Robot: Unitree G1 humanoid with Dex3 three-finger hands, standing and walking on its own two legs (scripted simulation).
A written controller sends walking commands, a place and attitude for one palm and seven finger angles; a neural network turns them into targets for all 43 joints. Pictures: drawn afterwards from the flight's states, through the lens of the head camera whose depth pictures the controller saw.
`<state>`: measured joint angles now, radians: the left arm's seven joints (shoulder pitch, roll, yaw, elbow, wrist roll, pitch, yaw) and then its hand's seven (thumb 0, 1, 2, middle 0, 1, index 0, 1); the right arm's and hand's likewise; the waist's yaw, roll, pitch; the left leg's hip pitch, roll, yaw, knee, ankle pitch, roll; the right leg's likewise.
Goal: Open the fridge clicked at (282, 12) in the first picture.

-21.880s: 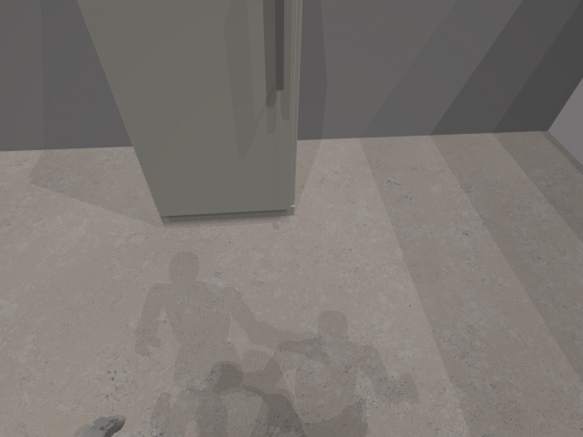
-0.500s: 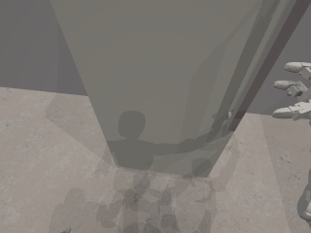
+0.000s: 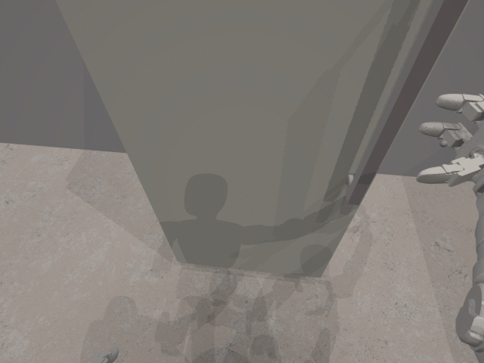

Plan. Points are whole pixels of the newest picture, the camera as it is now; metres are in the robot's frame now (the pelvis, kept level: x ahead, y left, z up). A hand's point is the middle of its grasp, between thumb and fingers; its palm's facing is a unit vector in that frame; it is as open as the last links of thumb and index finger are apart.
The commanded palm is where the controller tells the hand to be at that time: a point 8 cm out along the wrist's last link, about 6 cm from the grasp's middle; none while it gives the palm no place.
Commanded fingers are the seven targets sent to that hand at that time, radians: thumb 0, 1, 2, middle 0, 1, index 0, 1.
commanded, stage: move the hooked fingers beside the handle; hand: right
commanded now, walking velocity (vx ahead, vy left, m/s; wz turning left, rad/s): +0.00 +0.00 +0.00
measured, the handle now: (392, 101) +0.49 -0.18 +0.19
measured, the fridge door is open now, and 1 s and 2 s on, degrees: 0 0 0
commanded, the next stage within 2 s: feel for the door with the fingertips in 0.30 s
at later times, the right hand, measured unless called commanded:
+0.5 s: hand (439, 148) +0.43 -0.24 +0.16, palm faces +0.01 +1.00 +0.01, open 14.0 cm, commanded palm +0.41 -0.29 +0.15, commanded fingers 0.00 0.50 -0.30 0.30 1.20 0.30 1.20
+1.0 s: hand (412, 137) +0.45 -0.21 +0.16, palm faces +0.04 +1.00 +0.00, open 13.9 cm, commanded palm +0.42 -0.26 +0.15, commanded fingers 0.00 0.50 -0.30 0.30 1.20 0.30 1.20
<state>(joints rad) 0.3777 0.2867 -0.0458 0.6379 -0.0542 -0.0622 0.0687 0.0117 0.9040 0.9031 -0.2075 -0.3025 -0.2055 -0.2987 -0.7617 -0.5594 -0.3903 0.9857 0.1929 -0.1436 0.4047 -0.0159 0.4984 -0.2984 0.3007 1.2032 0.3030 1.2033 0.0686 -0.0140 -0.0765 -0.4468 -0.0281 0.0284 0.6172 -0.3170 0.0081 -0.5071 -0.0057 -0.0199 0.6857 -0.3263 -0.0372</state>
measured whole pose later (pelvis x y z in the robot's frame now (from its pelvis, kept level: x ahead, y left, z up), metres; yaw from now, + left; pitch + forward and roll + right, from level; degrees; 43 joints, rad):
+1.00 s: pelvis +0.00 +0.01 +0.00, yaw +0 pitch +8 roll +1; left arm 0.38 0.28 -0.05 0.64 -0.05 -0.05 0.07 0.01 0.90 0.90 -0.21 -0.30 -0.20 -0.30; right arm -0.78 -0.50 -0.37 0.98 0.16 -0.13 0.30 -0.02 0.50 -0.30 0.30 1.20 0.30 1.20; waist 0.08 -0.02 -0.07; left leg -0.45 -0.04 0.02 0.63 -0.32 0.02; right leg -0.49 -0.02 -0.02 0.68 -0.32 -0.02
